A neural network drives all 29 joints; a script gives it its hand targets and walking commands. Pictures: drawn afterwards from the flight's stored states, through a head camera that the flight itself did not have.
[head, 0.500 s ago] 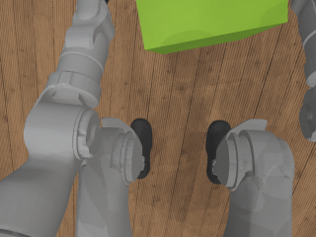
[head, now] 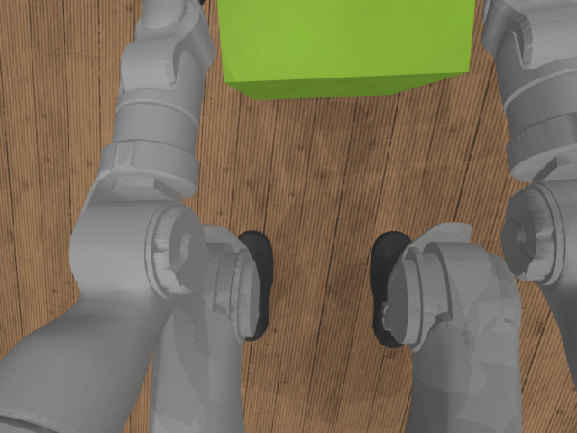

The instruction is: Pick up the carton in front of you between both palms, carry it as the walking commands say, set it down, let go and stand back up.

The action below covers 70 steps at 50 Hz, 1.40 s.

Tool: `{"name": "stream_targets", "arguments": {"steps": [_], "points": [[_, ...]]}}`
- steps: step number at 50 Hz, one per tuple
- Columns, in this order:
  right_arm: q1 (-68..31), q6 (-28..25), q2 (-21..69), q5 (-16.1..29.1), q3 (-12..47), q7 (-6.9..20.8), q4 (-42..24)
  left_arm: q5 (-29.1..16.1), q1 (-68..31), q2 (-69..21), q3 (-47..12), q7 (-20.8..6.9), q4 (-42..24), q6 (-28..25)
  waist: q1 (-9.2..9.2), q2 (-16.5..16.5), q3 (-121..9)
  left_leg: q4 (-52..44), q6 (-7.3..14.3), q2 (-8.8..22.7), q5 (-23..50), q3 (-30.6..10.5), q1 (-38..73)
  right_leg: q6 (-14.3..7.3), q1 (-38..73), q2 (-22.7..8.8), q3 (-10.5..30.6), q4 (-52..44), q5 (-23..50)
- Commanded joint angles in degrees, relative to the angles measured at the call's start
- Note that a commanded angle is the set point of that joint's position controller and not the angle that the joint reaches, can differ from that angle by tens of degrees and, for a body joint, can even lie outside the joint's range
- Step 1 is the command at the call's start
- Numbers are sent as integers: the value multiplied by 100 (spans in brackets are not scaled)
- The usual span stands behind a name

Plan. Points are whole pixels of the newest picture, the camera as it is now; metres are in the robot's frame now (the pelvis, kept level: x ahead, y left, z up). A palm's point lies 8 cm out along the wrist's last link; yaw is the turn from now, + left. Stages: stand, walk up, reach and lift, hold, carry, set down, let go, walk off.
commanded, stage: reach and lift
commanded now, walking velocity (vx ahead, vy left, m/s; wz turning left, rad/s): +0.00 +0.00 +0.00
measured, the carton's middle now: out of the picture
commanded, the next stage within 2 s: none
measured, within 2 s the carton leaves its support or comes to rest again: neither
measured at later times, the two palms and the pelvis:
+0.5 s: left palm out of the picture +0.50 +0.11 +0.06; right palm out of the picture +0.49 -0.19 +0.04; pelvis -0.01 +0.02 +0.11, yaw -4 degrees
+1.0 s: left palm out of the picture +0.48 +0.12 +0.20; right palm out of the picture +0.46 -0.18 +0.19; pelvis +0.03 +0.01 +0.23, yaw -5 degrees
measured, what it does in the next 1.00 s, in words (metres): rises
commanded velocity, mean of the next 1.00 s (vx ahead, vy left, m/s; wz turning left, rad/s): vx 0.00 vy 0.00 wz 0.00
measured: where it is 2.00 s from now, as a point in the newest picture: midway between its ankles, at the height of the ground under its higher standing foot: (319, 305)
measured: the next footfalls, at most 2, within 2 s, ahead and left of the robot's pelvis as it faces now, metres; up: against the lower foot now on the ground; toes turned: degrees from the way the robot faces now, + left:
none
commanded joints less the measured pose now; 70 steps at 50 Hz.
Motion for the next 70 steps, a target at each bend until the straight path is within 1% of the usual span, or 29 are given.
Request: {"name": "stream_targets", "arguments": {"steps": [1,2,4,8,10,14,15,19,24,27,28,32,33,34,36,39,43,48,54,55,56,60,61,62,63,64,65,68,70], "points": [[-3337,-131,6402,698,1652,1530,-2451,-798,-3301,-5970,-2523,-1705,-1384,-10,-272,-1435,-9791,-712,381,-598,2823,905,3130,127,6069,588,-404,-1016,3905],[-3303,-77,6058,510,1640,1514,-2308,-782,-3020,-6381,-2562,-1722,-1217,104,-427,-1248,-9547,-866,261,-589,2683,940,2776,46,6138,570,-396,-1139,3920],[-3232,29,6786,650,1890,1570,-3125,-541,-3003,-6438,-2684,-1653,-1736,173,19,-1026,-10483,-1152,332,-642,2777,984,3496,102,5765,653,-415,-1344,3707],[-2489,354,6732,-67,1116,1562,-2046,10,-2448,-6675,-2175,-1694,-1071,494,-375,-863,-9111,-1631,421,-612,1812,759,3306,95,4630,764,-641,-1917,2275],[-1924,504,6924,-268,794,1579,-1262,384,-2501,-5928,-1864,-1639,-1388,439,71,-1086,-8265,-1823,429,-628,1474,823,2802,122,4081,809,-561,-2172,1762],[-1917,524,6805,-533,292,1658,-1480,789,-1907,-6137,-1409,-1693,-776,669,210,-625,-8144,-2444,356,-644,1342,877,3246,101,4087,871,-557,-2709,1475],[-1747,588,6825,-787,349,1671,-1237,759,-2007,-6353,-1409,-1728,-864,647,-88,-951,-8082,-2358,382,-678,1135,813,3038,100,4017,862,-534,-2814,1320],[-1508,701,7184,-952,-244,1713,-725,950,-2169,-6415,-1476,-1794,-849,735,-32,-747,-7999,-3002,383,-602,562,856,3386,157,4329,900,-604,-3306,848],[-1493,760,7524,-1083,43,1646,-1203,851,-2130,-6912,-1723,-1930,-847,860,-311,-633,-8414,-3316,292,-625,743,747,3549,142,4925,900,-555,-3698,1249],[-1563,818,7630,-1015,136,1640,-1429,894,-1723,-6788,-1752,-1983,-892,938,-100,-775,-8809,-3620,383,-661,1008,740,4210,192,4972,956,-667,-3873,1207],[-1465,826,7414,-1100,282,1673,-1476,736,-1502,-7220,-1734,-2019,-557,998,-457,-751,-8577,-3584,281,-678,923,714,3992,156,5250,845,-630,-4142,1140],[-1252,860,7871,-739,457,1817,-1713,785,-1228,-7193,-2001,-2042,-980,982,-284,-756,-8673,-3917,329,-623,1250,701,4524,216,5424,964,-689,-4175,1582],[-1059,903,8147,-688,433,1797,-1453,906,-1183,-7088,-2037,-2015,-1024,986,153,-609,-8488,-4132,342,-641,1323,675,4709,169,5426,961,-526,-4291,1517],[-901,888,7893,-829,441,1805,-1598,823,-1070,-7193,-2023,-2050,-1111,942,-252,-514,-8680,-4096,276,-648,1311,649,4650,82,5760,932,-541,-4464,1569],[-1125,801,8059,-588,823,1772,-2059,680,-963,-7314,-2480,-2099,-1355,867,112,-639,-9015,-4109,308,-671,1872,706,4819,219,6178,952,-543,-4317,2173],[-755,852,8335,-496,1087,1672,-2263,374,-762,-7453,-2903,-2119,-1535,904,-159,-791,-9159,-4434,263,-663,1924,564,5326,224,6680,995,-552,-4560,2430],[-994,868,8371,-468,1293,1635,-2578,894,286,-7279,-2292,-2184,-770,1055,393,-958,-8327,-4845,470,-691,1261,577,5195,366,6766,944,-379,-5011,1488],[-47,755,8121,-769,1039,1465,-2677,704,922,-7702,-2410,-2330,-663,965,-216,-677,-8125,-5244,365,-665,1878,465,5916,289,7369,956,-360,-5609,2371],[1175,700,8254,-947,866,1487,-2120,871,1290,-7448,-2662,-2259,-1038,797,-300,-340,-7073,-5965,399,-536,1699,208,6611,129,7680,913,-132,-6210,2221],[1214,668,8600,-807,967,1519,-1958,691,1091,-7378,-2988,-2219,-1414,728,140,-594,-7107,-6162,352,-504,1757,194,6825,90,8062,911,-146,-6353,2133],[1080,509,8562,-863,1118,1546,-2713,648,1154,-7758,-3112,-2192,-1462,710,-277,-481,-7581,-6311,318,-554,2169,62,7305,75,8347,937,-127,-6379,2657],[1926,502,8529,-715,1648,1564,-2845,655,2332,-7834,-3332,-2134,-1309,694,18,-244,-7285,-6719,332,-515,2549,1,7808,74,8914,844,17,-6828,2803],[1854,540,8196,-781,1492,1598,-2888,737,2336,-7783,-3294,-2151,-1414,630,-263,-458,-6819,-6849,341,-452,2420,-29,7887,166,8414,927,-109,-6998,2614],[1885,555,8504,-640,1507,1575,-2761,764,2320,-7476,-3229,-2173,-1468,683,106,-488,-6756,-7012,386,-450,2377,6,8094,131,9209,852,5,-7165,2613],[2165,623,8523,-783,1541,1576,-2640,675,2452,-7638,-3388,-2161,-1339,738,-327,-591,-6470,-7145,414,-427,1955,-63,7970,116,9201,862,-18,-7303,2350],[2222,632,8380,-900,1313,1562,-2238,795,2286,-7523,-3244,-2125,-1399,695,23,-467,-6007,-7359,432,-394,1869,-102,8033,29,9073,817,26,-7423,2177],[2416,639,8646,-801,1586,1542,-2700,872,2744,-7501,-3078,-2093,-1289,721,-208,-623,-6115,-7510,474,-369,1971,-152,8663,127,9133,850,-23,-7539,2158],[2472,564,8586,-645,1632,1547,-3052,794,2851,-7808,-3362,-2122,-1729,758,148,-204,-6471,-7755,411,-443,2471,-119,8983,88,10082,816,63,-7779,2747],[2333,697,8622,-686,1734,1577,-3091,1093,3306,-7559,-3057,-2154,-1201,880,130,-753,-5884,-8070,549,-344,2243,-166,9425,209,9831,807,65,-8197,2319]]}}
